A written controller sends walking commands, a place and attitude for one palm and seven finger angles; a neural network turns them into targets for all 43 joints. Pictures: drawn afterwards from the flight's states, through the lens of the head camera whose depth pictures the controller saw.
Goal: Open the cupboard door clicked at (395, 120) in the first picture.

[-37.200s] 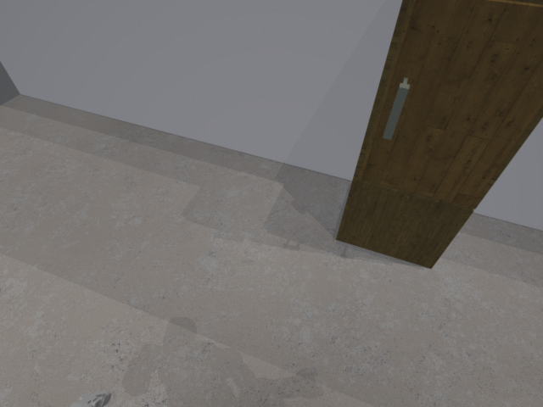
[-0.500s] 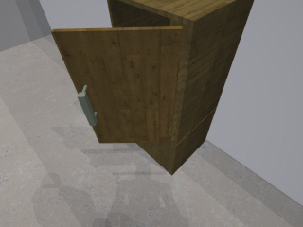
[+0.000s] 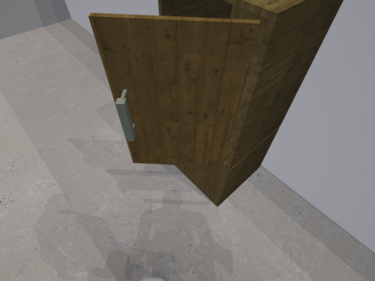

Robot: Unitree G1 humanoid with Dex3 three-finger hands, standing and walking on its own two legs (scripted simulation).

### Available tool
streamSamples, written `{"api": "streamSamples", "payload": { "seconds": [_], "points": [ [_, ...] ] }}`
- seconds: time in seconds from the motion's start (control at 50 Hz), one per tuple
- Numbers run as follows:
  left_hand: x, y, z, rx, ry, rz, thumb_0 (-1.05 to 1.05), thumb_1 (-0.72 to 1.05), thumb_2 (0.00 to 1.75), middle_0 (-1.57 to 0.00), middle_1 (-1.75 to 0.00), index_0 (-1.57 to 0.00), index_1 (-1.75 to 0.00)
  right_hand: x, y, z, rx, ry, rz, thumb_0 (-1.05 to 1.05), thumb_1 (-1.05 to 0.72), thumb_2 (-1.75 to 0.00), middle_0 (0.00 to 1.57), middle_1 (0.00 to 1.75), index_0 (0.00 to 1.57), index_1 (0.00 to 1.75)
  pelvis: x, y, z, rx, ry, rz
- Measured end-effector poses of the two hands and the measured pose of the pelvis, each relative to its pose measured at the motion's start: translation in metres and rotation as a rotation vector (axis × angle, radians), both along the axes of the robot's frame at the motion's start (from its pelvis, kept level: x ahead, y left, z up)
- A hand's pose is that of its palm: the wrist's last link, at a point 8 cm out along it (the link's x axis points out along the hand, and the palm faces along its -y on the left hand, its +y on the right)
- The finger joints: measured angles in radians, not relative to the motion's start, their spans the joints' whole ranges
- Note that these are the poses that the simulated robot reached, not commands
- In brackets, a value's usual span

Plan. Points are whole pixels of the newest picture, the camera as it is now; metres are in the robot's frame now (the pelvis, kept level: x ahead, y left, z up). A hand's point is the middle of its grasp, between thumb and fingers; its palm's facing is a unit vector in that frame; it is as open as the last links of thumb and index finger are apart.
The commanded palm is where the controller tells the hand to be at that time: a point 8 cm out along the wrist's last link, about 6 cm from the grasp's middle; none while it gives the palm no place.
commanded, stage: come to a stop and stand still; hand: left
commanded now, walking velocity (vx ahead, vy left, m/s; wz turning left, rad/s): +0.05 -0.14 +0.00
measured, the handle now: (127, 116) +0.55 +0.24 -0.03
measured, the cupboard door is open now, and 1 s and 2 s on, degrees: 45 45 45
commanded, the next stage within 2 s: look again from close up in 1.30 s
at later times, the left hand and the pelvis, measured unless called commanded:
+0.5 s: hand out of the picture +0.02 +0.28 -0.17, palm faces -0.05 -0.98 -0.19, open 7.4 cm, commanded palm none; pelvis -0.03 +0.09 +0.01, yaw -2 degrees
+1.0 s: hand out of the picture -0.04 +0.21 -0.18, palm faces -0.03 -0.99 -0.15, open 7.3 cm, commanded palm none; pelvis -0.04 +0.05 +0.00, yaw -2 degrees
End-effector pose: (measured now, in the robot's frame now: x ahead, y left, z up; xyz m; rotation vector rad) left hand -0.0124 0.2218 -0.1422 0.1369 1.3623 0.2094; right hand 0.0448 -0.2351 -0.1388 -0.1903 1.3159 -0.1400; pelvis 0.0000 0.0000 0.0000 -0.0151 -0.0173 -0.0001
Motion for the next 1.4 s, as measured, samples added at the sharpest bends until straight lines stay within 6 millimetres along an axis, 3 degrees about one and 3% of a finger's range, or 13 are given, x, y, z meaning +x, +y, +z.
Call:
{"api": "streamSamples", "payload": {
  "seconds": [0.08,0.14,0.22,0.36,0.46,0.58,0.66,0.74,0.84,1.0,1.16,1.4],
  "points": [
    [-0.013,0.03,-0.009,-0.013,0.026,-0.037,0.0,0.91,0.9,-0.2,-0.3,-0.2,-0.3,0.026,0.024,0.005,-0.008,-0.16,0.006,0.01,-0.91,-0.9,0.2,0.29,0.2,0.3,-0.009,0.03,-0.008,-0.029,-0.019,0.002],
    [-0.013,0.054,-0.013,-0.011,0.028,-0.036,0.0,0.91,0.9,-0.2,-0.3,-0.2,-0.3,0.029,0.047,0.006,-0.005,-0.208,0.029,0.0,-0.91,-0.9,0.2,0.29,0.2,0.3,-0.012,0.048,-0.011,-0.026,-0.035,-0.004],
    [-0.005,0.082,-0.005,-0.001,0.0,-0.06,0.0,0.91,0.9,-0.2,-0.3,-0.2,-0.3,0.014,0.069,0.01,0.001,-0.204,0.014,0.0,-0.91,-0.9,0.2,0.29,0.2,0.3,-0.018,0.064,-0.006,-0.029,-0.021,-0.02],
    [0.012,0.112,0.006,0.006,-0.042,-0.09,0.0,0.91,0.9,-0.2,-0.3,-0.19,-0.3,-0.036,0.076,0.016,-0.041,-0.121,-0.041,0.0,-0.92,-0.9,0.2,0.29,0.2,0.3,-0.027,0.081,0.003,-0.022,0.021,-0.039],
    [0.024,0.111,0.007,-0.016,-0.055,-0.121,0.0,0.91,0.9,-0.2,-0.3,-0.19,-0.3,-0.085,0.079,0.021,-0.063,-0.024,-0.091,0.0,-0.91,-0.9,0.2,0.29,0.2,0.3,-0.032,0.086,0.007,-0.03,0.041,-0.037],
    [0.036,0.09,0.005,-0.064,-0.071,-0.161,0.0,0.91,0.9,-0.2,-0.3,-0.19,-0.3,-0.136,0.081,0.027,-0.062,0.08,-0.149,0.0,-0.91,-0.9,0.2,0.29,0.2,0.3,-0.039,0.084,0.011,-0.041,0.055,-0.036],
    [0.038,0.072,0.005,-0.086,-0.08,-0.176,0.0,0.91,0.9,-0.2,-0.3,-0.19,-0.3,-0.157,0.08,0.026,-0.046,0.127,-0.178,0.01,-0.9,-0.9,0.2,0.29,0.2,0.3,-0.043,0.078,0.012,-0.04,0.062,-0.032],
    [0.033,0.063,0.007,-0.06,-0.094,-0.157,0.0,0.93,0.9,-0.2,-0.3,-0.2,-0.3,-0.167,0.075,0.019,-0.015,0.15,-0.192,0.01,-0.9,-0.9,0.2,0.29,0.2,0.3,-0.046,0.068,0.01,-0.018,0.062,-0.031],
    [0.003,0.057,0.008,-0.01,-0.043,-0.139,-0.01,0.94,0.9,-0.2,-0.3,-0.2,-0.3,-0.161,0.071,0.003,0.033,0.154,-0.19,0.01,-0.9,-0.9,0.2,0.29,0.2,0.3,-0.049,0.057,0.006,0.009,0.047,-0.047],
    [-0.026,0.039,-0.005,-0.066,0.041,-0.096,0.0,0.92,0.9,-0.2,-0.3,-0.2,-0.3,-0.121,0.083,-0.001,0.064,0.116,-0.135,0.0,-0.91,-0.9,0.2,0.29,0.2,0.3,-0.035,0.051,0.002,-0.012,0.037,-0.035],
    [-0.033,0.027,-0.008,-0.113,0.092,-0.085,0.0,0.92,0.9,-0.2,-0.3,-0.2,-0.3,-0.094,0.074,0.004,0.009,0.089,-0.105,0.02,-0.93,-0.9,0.2,0.29,0.2,0.3,-0.03,0.056,0.005,0.012,0.021,-0.059],
    [-0.019,0.046,-0.001,-0.061,0.059,-0.096,0.0,0.91,0.9,-0.2,-0.3,-0.2,-0.3,-0.067,0.068,0.004,0.003,0.024,-0.086,0.01,-0.93,-0.9,0.2,0.29,0.2,0.3,-0.027,0.059,0.007,0.022,0.009,-0.058]
  ]
}}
